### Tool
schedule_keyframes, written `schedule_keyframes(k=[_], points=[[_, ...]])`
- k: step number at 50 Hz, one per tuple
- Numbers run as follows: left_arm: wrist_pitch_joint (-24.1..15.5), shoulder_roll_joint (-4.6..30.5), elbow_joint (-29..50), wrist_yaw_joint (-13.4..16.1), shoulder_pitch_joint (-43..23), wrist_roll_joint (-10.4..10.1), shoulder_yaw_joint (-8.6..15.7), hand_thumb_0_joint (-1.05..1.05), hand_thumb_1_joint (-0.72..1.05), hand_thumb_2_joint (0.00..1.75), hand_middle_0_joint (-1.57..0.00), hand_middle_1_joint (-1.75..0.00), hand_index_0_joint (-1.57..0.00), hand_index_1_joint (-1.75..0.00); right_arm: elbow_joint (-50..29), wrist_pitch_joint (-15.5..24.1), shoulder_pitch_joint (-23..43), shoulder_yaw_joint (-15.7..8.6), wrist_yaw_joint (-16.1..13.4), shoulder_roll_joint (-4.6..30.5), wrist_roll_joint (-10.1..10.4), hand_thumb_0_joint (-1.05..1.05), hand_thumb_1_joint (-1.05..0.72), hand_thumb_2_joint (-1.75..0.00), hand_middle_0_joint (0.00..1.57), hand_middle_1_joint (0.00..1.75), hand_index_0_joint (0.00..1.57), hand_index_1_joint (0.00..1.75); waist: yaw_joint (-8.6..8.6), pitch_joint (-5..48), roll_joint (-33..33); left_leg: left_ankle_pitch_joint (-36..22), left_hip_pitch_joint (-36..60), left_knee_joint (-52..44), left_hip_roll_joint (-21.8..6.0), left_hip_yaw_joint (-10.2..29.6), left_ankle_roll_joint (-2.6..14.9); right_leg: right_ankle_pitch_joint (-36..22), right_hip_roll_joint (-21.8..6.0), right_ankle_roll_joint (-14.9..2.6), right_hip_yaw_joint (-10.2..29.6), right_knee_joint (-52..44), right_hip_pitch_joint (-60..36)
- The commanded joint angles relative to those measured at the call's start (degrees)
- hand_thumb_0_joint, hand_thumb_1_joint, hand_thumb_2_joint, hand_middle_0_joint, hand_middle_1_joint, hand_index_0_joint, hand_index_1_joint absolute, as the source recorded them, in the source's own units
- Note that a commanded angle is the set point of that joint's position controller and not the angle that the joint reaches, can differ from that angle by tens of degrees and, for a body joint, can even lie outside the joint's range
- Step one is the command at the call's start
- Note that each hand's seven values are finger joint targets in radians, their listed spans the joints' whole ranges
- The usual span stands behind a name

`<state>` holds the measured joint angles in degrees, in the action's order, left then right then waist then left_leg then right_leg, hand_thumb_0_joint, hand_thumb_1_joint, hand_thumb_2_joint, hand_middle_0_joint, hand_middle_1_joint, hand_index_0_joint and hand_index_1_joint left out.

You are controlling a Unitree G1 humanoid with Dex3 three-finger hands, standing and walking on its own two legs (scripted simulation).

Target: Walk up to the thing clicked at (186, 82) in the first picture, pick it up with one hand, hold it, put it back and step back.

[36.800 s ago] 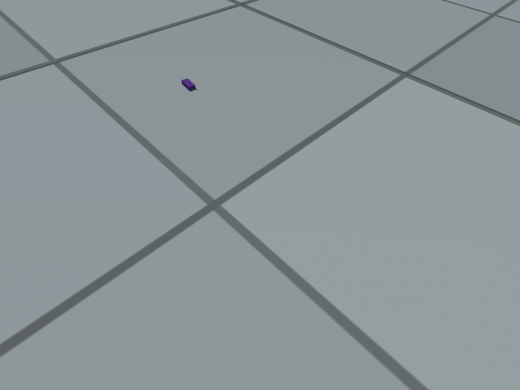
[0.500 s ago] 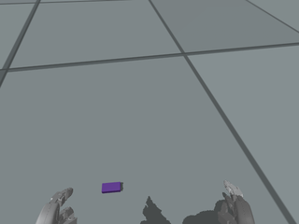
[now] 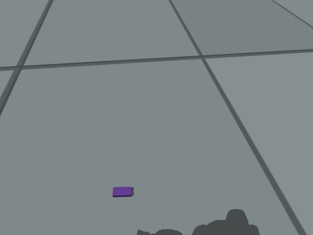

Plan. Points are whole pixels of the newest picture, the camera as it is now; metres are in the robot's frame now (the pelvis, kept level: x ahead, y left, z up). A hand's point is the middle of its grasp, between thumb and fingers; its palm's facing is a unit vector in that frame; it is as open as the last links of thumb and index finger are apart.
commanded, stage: stand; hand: left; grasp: from above
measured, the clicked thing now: (122, 191) +0.47 +0.19 -0.74
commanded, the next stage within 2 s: none
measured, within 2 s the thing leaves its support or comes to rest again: neither
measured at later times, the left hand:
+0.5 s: hand out of the picture +0.04 +0.23 -0.14, palm faces +0.03 -0.94 -0.34, open 7.4 cm
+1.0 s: hand out of the picture +0.06 +0.22 -0.14, palm faces +0.00 -0.94 -0.33, open 7.4 cm
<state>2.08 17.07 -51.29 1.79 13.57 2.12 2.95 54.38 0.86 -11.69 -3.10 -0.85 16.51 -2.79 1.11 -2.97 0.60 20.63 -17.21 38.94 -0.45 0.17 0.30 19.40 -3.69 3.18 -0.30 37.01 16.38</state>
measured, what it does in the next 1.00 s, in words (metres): stands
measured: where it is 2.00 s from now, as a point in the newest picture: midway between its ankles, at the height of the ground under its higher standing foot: outside the picture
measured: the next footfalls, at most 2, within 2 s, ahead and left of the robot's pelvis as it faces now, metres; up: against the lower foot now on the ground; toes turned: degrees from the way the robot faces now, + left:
none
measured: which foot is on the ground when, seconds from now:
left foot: down 0.00-1.00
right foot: down 0.00-1.00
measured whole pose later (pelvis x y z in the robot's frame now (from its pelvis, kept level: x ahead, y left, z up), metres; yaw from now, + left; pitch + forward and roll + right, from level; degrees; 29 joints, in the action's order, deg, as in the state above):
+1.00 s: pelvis -0.01 -0.03 +0.02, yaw -1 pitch -4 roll +0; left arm 0.0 17.5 -65.3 0.7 7.4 0.9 1.8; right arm 65.0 0.3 -8.3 -1.2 -0.5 18.1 -1.2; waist 0.0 -3.9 -0.7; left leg 10.9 -5.5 20.3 -2.4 -0.1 -2.1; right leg 10.7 -1.6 1.2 -0.6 20.8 6.1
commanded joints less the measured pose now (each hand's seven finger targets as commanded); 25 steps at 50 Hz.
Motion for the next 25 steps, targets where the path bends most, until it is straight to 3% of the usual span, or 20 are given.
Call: schedule_keyframes(k=[1,3,5,7,9,13,18,21,25], points=[[-2.4,8.4,0.5,0.8,-2.3,-0.2,2.0,0.00,0.90,0.90,-0.20,-0.30,-0.20,-0.30,-2.4,1.4,2.0,-2.2,-1.3,10.4,0.4,0.00,-0.90,-0.90,0.20,0.30,0.20,0.30,-0.07,4.7,-4.1,-16.1,4.7,-13.9,-5.0,6.7,2.07,-13.1,-1.6,-3.92,1.4,-8.2,-5.4],[-2.4,8.4,-1.7,0.9,-1.6,-0.4,1.8,0.00,0.90,0.90,-0.20,-0.30,-0.20,-0.30,-0.9,1.3,2.3,-2.1,-1.4,10.5,0.6,0.00,-0.90,-0.90,0.20,0.30,0.20,0.30,0.30,4.3,-4.0,-18.0,7.1,-14.9,-5.1,6.3,1.79,-14.0,-1.7,-3.74,1.5,-9.7,-6.0],[-2.1,8.5,-3.5,0.8,-2.6,-0.4,1.7,0.00,0.90,0.90,-0.20,-0.30,-0.20,-0.30,0.2,1.0,2.3,-2.0,-1.6,10.6,0.7,0.00,-0.90,-0.90,0.20,0.30,0.20,0.30,-0.01,1.8,-3.8,-12.0,5.0,-18.3,-5.3,6.7,1.59,-10.6,-1.6,-3.53,1.3,-11.3,-7.2],[-2.3,8.7,-4.8,0.6,-2.5,-0.3,1.5,0.00,0.90,0.90,-0.20,-0.30,-0.20,-0.30,1.1,1.1,2.5,-1.9,-1.5,10.7,0.9,0.00,-0.90,-0.90,0.20,0.30,0.20,0.30,0.01,2.1,-2.9,-15.3,7.3,-18.4,-5.2,6.0,1.29,-12.8,-2.1,-3.57,1.7,-12.7,-7.7],[-2.4,8.9,-6.1,0.7,-2.8,-0.1,1.4,0.00,0.90,0.90,-0.20,-0.30,-0.20,-0.30,2.0,0.9,2.9,-1.8,-1.4,10.6,1.0,0.00,-0.90,-0.90,0.20,0.30,0.20,0.30,-0.05,1.0,-2.8,-13.4,6.7,-19.3,-5.0,5.9,1.06,-11.9,-2.3,-3.42,1.7,-14.2,-8.4],[-2.6,9.4,-7.7,0.7,-3.2,-0.2,1.3,0.00,0.90,0.90,-0.20,-0.30,-0.20,-0.30,3.3,0.8,2.8,-1.7,-1.4,10.0,1.2,0.00,-0.90,-0.90,0.20,0.30,0.20,0.30,-0.35,1.9,-0.8,-17.5,10.4,-19.0,-4.9,4.6,0.60,-13.8,-2.9,-3.45,2.1,-15.7,-8.2],[-2.9,9.9,-8.8,0.8,-4.3,-0.4,1.2,0.00,0.90,0.90,-0.20,-0.30,-0.20,-0.30,4.4,0.5,3.2,-1.5,-1.1,10.3,1.2,0.00,-0.90,-0.90,0.20,0.30,0.20,0.30,-0.50,1.2,-0.5,-16.0,9.8,-20.0,-4.9,4.2,0.40,-13.9,-3.2,-3.19,2.5,-17.7,-9.3],[-2.6,10.3,-9.6,0.6,-4.4,-0.3,1.2,0.00,0.90,0.90,-0.20,-0.30,-0.20,-0.30,4.8,0.2,4.3,-1.3,-0.9,10.2,1.3,0.00,-0.90,-0.90,0.20,0.30,0.20,0.30,-0.30,-2.2,-0.2,-8.1,8.0,-22.1,-4.6,4.7,0.18,-6.4,-2.6,-3.09,2.5,-19.3,-7.1],[-3.0,10.8,-9.4,0.3,-5.8,-0.2,1.1,0.00,0.90,0.90,-0.20,-0.30,-0.20,-0.30,5.3,0.2,4.2,-1.3,-0.5,10.7,1.2,0.00,-0.90,-0.90,0.20,0.30,0.20,0.30,-0.67,-0.8,-0.5,-9.9,8.6,-21.8,-4.9,4.5,0.23,-6.9,-3.0,-3.29,3.0,-19.9,-8.1]])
